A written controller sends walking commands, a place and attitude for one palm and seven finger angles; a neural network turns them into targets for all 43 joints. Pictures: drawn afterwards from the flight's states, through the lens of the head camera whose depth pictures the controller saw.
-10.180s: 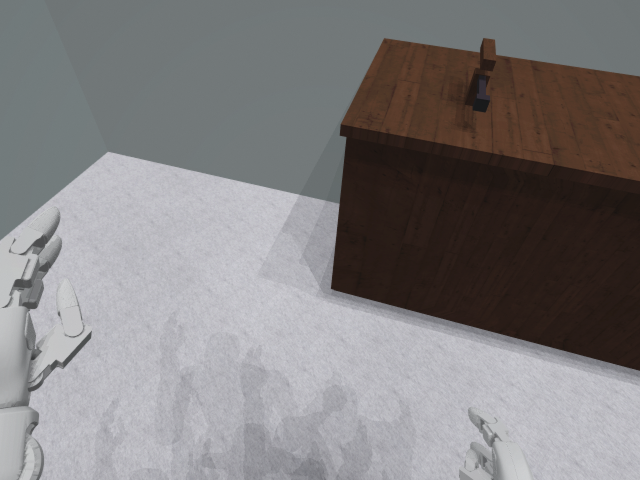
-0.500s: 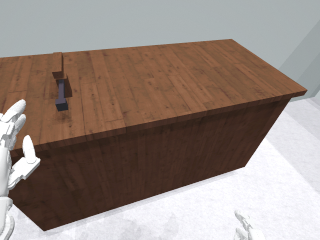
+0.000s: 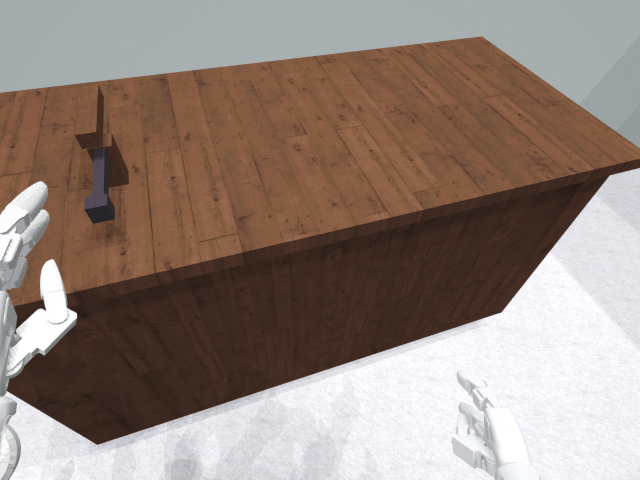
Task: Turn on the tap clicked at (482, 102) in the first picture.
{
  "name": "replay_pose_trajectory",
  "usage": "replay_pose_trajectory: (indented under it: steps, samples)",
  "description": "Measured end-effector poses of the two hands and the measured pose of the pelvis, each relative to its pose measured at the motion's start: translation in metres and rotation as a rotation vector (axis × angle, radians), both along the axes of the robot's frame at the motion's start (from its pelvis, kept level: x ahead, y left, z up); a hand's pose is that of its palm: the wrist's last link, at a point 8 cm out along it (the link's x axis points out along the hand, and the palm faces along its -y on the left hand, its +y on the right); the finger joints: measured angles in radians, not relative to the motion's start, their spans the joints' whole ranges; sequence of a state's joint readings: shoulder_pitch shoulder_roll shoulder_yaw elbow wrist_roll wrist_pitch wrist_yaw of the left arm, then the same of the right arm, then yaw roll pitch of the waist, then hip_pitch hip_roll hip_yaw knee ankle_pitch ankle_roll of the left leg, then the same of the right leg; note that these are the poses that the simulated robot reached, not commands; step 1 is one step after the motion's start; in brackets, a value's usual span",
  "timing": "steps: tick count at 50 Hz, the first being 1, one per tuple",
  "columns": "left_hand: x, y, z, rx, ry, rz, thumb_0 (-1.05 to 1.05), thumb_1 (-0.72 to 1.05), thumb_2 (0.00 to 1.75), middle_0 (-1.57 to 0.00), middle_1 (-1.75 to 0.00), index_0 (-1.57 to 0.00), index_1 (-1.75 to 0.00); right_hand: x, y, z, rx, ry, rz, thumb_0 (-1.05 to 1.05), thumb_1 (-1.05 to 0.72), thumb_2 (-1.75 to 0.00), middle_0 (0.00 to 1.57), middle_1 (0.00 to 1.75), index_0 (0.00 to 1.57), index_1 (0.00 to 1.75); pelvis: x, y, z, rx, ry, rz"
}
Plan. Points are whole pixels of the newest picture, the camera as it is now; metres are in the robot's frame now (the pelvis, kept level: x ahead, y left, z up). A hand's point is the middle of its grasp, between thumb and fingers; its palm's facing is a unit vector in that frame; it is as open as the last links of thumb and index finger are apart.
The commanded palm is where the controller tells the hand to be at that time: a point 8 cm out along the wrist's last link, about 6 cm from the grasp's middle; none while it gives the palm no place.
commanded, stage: come to a stop and stand still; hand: left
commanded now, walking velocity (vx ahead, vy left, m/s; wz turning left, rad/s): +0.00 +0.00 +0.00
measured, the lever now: (100, 208) +0.42 +0.34 +0.08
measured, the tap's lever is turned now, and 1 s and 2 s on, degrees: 0 0 0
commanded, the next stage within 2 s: look again from close up in 0.02 s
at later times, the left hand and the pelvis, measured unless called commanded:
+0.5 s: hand (30, 361) +0.18 +0.27 +0.15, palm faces +0.37 -0.84 -0.40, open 7.4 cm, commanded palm +0.13 +0.29 +0.18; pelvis -0.04 +0.01 +0.00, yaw -1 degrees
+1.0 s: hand (57, 300) +0.23 +0.27 +0.16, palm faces +0.43 -0.84 -0.33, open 7.5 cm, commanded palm +0.17 +0.29 +0.18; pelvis +0.01 +0.01 -0.01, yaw +0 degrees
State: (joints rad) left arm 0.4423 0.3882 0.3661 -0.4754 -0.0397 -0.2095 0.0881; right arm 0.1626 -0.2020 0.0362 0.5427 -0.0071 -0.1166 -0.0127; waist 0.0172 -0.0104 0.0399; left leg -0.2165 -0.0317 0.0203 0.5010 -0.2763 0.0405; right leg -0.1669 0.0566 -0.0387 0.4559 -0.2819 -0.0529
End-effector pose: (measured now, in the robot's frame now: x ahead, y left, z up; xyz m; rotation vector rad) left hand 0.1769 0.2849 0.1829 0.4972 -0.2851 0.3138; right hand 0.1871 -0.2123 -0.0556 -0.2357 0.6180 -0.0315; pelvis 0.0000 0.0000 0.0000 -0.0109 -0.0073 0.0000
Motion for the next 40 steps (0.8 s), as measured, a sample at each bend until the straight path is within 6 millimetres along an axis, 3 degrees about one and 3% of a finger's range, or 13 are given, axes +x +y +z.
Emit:
replay_pose_trajectory:
  steps: [4, 6, 8, 10, 16, 18, 21, 25, 28, 31, 40]
  samples:
    - [-0.007, 0.003, -0.008, -0.039, 0.029, 0.046, 0.01, 0.89, 0.90, -0.21, -0.30, -0.21, -0.31, 0.001, -0.005, 0.000, -0.012, 0.011, 0.003, 0.01, -0.90, -0.89, 0.21, 0.30, 0.20, 0.30, -0.001, -0.002, 0.001, 0.001, 0.001, 0.001]
    - [-0.003, 0.015, 0.003, 0.058, -0.005, 0.064, 0.02, 0.88, 0.90, -0.22, -0.30, -0.21, -0.31, -0.003, -0.006, -0.002, -0.030, 0.023, 0.034, 0.01, -0.90, -0.89, 0.21, 0.30, 0.20, 0.30, -0.007, -0.006, 0.001, 0.000, 0.008, 0.010]
    - [0.002, 0.031, 0.012, 0.051, -0.072, 0.111, 0.02, 0.88, 0.90, -0.22, -0.30, -0.21, -0.31, -0.008, -0.007, -0.005, -0.024, 0.046, 0.047, 0.01, -0.90, -0.89, 0.21, 0.30, 0.20, 0.30, -0.014, -0.009, 0.001, 0.002, 0.006, 0.008]
    - [0.005, 0.034, 0.014, 0.004, -0.102, 0.139, 0.02, 0.88, 0.90, -0.21, -0.30, -0.21, -0.31, -0.015, -0.008, -0.006, -0.008, 0.043, 0.038, 0.01, -0.90, -0.89, 0.21, 0.30, 0.20, 0.30, -0.020, -0.007, 0.001, -0.002, 0.001, -0.001]
    - [-0.007, -0.016, -0.009, -0.081, 0.007, -0.042, 0.02, 0.89, 0.90, -0.20, -0.30, -0.20, -0.30, -0.043, -0.011, -0.005, 0.024, 0.018, -0.050, 0.01, -0.90, -0.89, 0.21, 0.30, 0.20, 0.30, -0.028, 0.005, 0.001, -0.011, -0.006, -0.025]
    - [-0.016, -0.021, -0.018, -0.080, 0.056, -0.085, 0.02, 0.89, 0.90, -0.21, -0.30, -0.20, -0.31, -0.054, -0.011, -0.005, 0.013, 0.029, -0.079, 0.01, -0.90, -0.89, 0.21, 0.30, 0.20, 0.30, -0.030, 0.006, 0.001, -0.010, -0.007, -0.025]
    - [-0.027, -0.007, -0.024, -0.061, 0.089, -0.066, 0.01, 0.88, 0.90, -0.22, -0.30, -0.21, -0.31, -0.069, -0.010, -0.004, -0.015, 0.058, -0.099, 0.01, -0.90, -0.89, 0.21, 0.30, 0.20, 0.30, -0.033, 0.007, 0.002, -0.010, -0.011, -0.022]
    - [-0.036, 0.023, -0.016, -0.040, 0.040, 0.032, 0.02, 0.88, 0.90, -0.22, -0.30, -0.22, -0.31, -0.080, -0.006, -0.005, -0.052, 0.095, -0.074, 0.01, -0.90, -0.89, 0.21, 0.30, 0.20, 0.30, -0.038, 0.010, 0.003, -0.015, -0.014, -0.014]
    - [-0.039, 0.034, -0.009, -0.061, -0.026, 0.076, 0.02, 0.88, 0.90, -0.22, -0.30, -0.21, -0.31, -0.081, 0.000, -0.005, -0.064, 0.102, -0.046, 0.02, -0.90, -0.89, 0.21, 0.30, 0.20, 0.30, -0.039, 0.015, 0.004, -0.018, -0.015, -0.012]
    - [-0.036, 0.032, -0.008, -0.095, -0.060, 0.067, 0.02, 0.89, 0.90, -0.21, -0.30, -0.21, -0.31, -0.076, 0.007, -0.003, -0.063, 0.087, -0.031, 0.02, -0.90, -0.89, 0.21, 0.30, 0.20, 0.30, -0.037, 0.021, 0.005, -0.017, -0.014, -0.012]
    - [-0.014, 0.029, -0.019, -0.076, -0.001, 0.028, 0.02, 0.89, 0.90, -0.21, -0.30, -0.21, -0.31, -0.045, 0.024, 0.000, -0.023, 0.030, -0.035, 0.02, -0.90, -0.89, 0.21, 0.30, 0.20, 0.30, -0.018, 0.024, 0.000, -0.010, -0.012, -0.003]
